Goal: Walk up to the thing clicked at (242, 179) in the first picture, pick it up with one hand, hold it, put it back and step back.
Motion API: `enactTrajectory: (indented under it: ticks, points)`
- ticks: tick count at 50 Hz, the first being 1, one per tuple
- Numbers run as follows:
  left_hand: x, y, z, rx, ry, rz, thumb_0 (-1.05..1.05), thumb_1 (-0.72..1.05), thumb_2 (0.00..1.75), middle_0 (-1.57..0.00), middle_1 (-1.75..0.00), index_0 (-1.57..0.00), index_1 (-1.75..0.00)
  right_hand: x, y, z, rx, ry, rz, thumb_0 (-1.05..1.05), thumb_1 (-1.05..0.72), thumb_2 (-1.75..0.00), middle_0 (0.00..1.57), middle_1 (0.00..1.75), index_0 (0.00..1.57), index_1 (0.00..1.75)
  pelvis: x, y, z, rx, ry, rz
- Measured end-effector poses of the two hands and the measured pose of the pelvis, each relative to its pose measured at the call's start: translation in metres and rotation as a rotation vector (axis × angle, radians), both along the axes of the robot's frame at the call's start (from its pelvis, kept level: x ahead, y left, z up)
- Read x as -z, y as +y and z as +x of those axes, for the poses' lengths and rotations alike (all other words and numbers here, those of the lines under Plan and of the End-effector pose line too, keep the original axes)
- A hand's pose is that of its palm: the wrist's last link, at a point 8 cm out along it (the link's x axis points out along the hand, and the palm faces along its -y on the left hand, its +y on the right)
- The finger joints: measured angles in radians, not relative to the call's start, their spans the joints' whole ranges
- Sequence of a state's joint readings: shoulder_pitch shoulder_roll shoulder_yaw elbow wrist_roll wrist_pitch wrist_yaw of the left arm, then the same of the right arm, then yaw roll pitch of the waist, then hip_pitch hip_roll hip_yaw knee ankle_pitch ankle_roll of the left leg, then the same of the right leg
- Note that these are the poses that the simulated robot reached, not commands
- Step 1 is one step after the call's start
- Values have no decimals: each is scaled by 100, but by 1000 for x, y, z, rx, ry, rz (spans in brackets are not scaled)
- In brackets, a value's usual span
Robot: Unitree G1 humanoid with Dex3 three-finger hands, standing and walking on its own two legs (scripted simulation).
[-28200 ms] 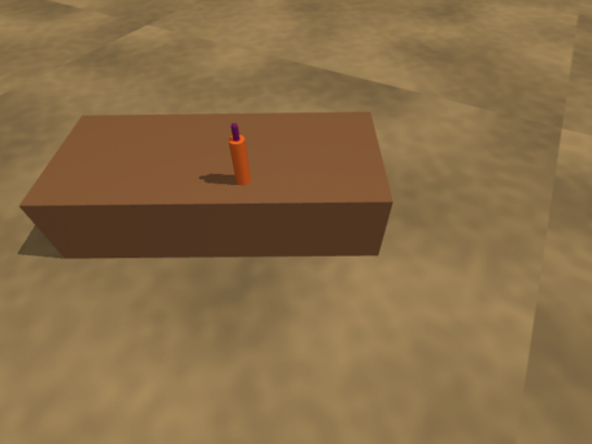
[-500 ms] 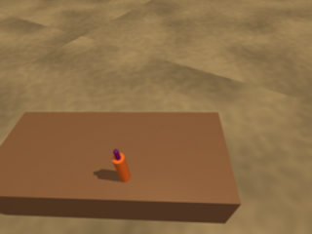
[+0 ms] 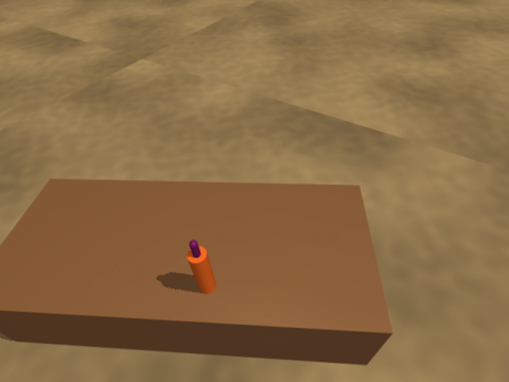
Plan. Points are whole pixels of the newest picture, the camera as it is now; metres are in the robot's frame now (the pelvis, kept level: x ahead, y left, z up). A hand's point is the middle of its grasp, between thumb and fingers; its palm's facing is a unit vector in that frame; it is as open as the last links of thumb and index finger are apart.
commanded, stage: home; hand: left
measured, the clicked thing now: (200, 266) +0.50 +0.19 -0.32
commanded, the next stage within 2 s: stand in 0.66 s
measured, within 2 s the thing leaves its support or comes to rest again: neither
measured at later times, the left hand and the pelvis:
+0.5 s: hand out of the picture +0.08 +0.26 -0.15, palm faces -0.01 -0.93 -0.36, open 17.4 cm; pelvis +0.01 +0.01 +0.00, yaw -1 degrees
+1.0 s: hand out of the picture +0.08 +0.26 -0.15, palm faces +0.00 -0.93 -0.36, open 14.7 cm; pelvis +0.02 +0.01 +0.00, yaw +0 degrees
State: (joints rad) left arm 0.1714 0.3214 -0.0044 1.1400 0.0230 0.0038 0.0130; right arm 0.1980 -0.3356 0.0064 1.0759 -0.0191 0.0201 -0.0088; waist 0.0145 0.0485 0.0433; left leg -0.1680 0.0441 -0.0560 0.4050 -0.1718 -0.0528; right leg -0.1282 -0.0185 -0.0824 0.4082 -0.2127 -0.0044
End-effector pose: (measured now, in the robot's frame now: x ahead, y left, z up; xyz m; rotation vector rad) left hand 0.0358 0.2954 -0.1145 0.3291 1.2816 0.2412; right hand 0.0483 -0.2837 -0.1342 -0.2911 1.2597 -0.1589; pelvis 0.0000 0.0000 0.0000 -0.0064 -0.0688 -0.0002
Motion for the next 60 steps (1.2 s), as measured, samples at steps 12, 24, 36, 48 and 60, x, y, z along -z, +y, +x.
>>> enactTrajectory:
  ticks: [12,24,36,48,60]
  points:
    - [2,3,15,5,-1,-14,-1,-52,6,-6,-5,-6,-5,-3,1,-1,8,23,-12,0,-91,-90,20,30,21,30,-1,4,5,6,10,-1]
    - [-2,7,36,10,-25,-15,-1,-53,6,-6,-5,-6,-5,-6,5,21,-1,-8,-11,0,-91,-90,21,30,21,30,-3,8,13,9,15,6]
    - [-4,9,42,8,-24,-12,-1,-54,5,-5,-5,-6,-5,-9,2,37,-6,-29,-18,0,-91,-90,21,30,21,30,-4,8,17,8,23,6]
    - [-4,7,42,2,-18,-13,-1,-30,29,-15,-19,-15,-19,-10,-3,38,-5,-14,-22,0,-91,-89,21,30,21,30,-5,6,20,6,26,6]
    - [-3,4,45,6,-21,-20,0,51,81,-20,-28,-20,-28,-10,-4,37,-4,-9,-19,0,-91,-89,20,30,21,30,-5,3,22,5,29,5]
